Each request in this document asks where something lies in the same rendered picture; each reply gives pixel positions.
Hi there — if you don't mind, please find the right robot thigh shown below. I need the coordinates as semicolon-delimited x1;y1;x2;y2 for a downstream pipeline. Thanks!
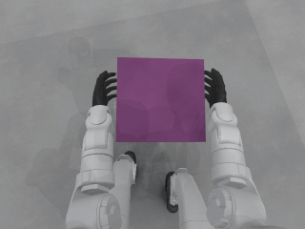
170;173;215;229

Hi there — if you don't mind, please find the right robot forearm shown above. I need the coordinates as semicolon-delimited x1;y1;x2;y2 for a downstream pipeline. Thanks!
207;102;267;220

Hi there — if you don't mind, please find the carton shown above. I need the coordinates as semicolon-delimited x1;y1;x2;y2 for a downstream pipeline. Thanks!
115;57;206;142

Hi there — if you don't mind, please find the left robot hand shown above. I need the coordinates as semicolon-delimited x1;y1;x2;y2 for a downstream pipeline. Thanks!
92;71;117;107

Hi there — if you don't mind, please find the robot left upper arm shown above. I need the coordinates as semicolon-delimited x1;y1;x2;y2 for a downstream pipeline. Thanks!
60;193;122;229

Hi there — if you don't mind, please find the robot right upper arm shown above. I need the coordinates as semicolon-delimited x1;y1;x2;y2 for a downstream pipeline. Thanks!
206;185;288;229

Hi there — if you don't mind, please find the left robot thigh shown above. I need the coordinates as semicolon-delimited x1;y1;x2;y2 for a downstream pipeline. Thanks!
109;159;137;229

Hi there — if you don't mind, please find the right robot hand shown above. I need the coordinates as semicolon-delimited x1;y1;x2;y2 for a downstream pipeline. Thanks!
204;68;227;108

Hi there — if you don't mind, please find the left robot forearm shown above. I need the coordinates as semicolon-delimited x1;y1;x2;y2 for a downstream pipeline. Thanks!
65;105;115;229

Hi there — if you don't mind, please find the robot thigh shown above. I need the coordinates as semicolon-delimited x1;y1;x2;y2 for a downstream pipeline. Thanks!
170;173;215;229
109;159;137;229

